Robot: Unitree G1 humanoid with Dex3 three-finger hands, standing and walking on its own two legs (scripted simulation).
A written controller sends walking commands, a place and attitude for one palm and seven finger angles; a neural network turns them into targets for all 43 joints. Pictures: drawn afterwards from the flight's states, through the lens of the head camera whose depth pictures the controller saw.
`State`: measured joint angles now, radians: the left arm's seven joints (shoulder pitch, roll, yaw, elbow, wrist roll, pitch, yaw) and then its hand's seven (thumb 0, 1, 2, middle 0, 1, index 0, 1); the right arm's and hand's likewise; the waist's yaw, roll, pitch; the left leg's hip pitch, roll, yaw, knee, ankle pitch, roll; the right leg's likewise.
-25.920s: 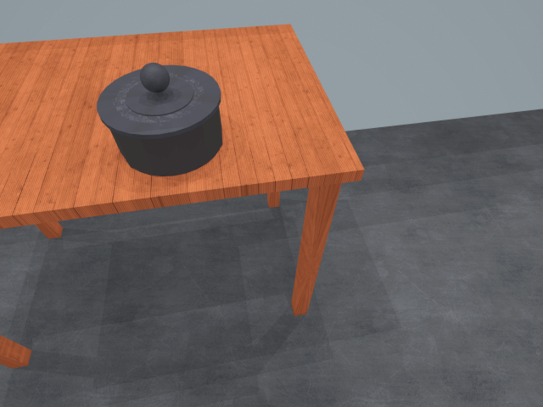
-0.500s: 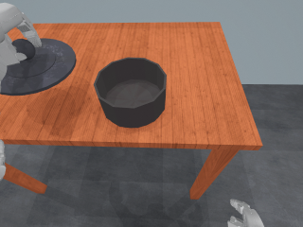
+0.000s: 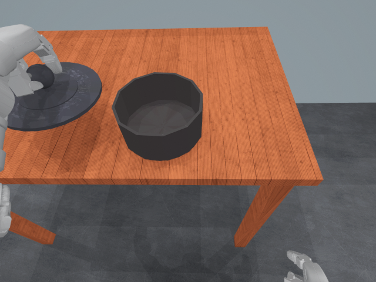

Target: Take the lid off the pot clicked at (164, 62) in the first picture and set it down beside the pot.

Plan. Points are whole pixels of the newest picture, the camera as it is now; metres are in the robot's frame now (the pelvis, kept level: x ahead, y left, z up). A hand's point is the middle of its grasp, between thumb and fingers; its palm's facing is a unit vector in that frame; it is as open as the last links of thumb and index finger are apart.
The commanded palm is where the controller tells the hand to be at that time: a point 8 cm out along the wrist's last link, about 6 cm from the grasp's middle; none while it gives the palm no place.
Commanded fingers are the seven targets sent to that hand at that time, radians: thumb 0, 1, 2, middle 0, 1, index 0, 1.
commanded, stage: lower the lid onto the table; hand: left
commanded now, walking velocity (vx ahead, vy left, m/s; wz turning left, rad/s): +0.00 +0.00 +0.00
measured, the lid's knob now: (40, 76) +0.46 +0.30 +0.19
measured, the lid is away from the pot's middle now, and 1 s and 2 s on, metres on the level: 0.22 0.23 0.24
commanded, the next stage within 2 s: open the fingers wide in 1.64 s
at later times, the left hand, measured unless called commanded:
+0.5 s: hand (37, 92) +0.42 +0.30 +0.18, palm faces -0.31 -0.12 -0.94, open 7.8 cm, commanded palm +0.41 +0.31 +0.26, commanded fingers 0.00 0.37 1.35 -1.09 -0.68 -1.03 -0.65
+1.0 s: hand (45, 106) +0.43 +0.31 +0.14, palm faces -0.39 -0.15 -0.91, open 7.8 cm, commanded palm +0.43 +0.32 +0.22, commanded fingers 0.00 0.37 1.35 -1.09 -0.68 -1.03 -0.65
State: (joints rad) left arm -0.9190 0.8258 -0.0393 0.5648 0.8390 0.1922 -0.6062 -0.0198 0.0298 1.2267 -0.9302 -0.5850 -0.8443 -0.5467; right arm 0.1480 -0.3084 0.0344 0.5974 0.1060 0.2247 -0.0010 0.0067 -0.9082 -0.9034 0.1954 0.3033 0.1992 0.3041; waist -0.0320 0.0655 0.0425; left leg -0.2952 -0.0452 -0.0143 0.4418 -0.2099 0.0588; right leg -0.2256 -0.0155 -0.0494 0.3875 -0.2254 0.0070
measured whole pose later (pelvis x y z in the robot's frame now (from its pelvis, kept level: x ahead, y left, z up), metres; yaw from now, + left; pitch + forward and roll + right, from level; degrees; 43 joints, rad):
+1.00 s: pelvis +0.00 +0.00 +0.00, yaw +0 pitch +5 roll -2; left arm -0.88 0.80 -0.08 0.76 0.84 0.10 -0.55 -0.02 0.04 1.22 -0.92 -0.59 -0.84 -0.55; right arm 0.17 -0.31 0.03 0.64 0.10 0.22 -0.02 0.01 -0.91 -0.90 0.20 0.30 0.20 0.30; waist -0.05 0.04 0.03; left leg -0.34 -0.04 -0.02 0.49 -0.24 0.06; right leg -0.26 -0.01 -0.05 0.41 -0.24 0.01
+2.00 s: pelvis +0.00 +0.01 -0.01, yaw -1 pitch +8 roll -2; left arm -0.86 0.80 -0.02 0.88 0.90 -0.14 -0.43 0.00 0.05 1.21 -0.92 -0.66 -0.79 -0.60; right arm 0.25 -0.29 0.02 0.64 0.09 0.27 -0.03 0.00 -0.91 -0.90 0.20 0.30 0.20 0.30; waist -0.07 0.04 -0.02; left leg -0.47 -0.04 0.00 0.59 -0.27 0.07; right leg -0.38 -0.01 -0.04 0.51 -0.27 0.01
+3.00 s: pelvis +0.01 +0.01 -0.01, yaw +0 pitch +8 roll -2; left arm -0.77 0.78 -0.03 0.75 0.86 -0.07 -0.43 0.00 -0.13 0.90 -0.50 -0.61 -0.50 -0.61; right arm 0.18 -0.29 0.03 0.62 0.09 0.29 -0.01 0.00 -0.91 -0.90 0.20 0.30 0.20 0.30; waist -0.05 0.05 -0.03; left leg -0.42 -0.04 -0.01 0.54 -0.26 0.06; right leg -0.34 -0.01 -0.04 0.46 -0.26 0.01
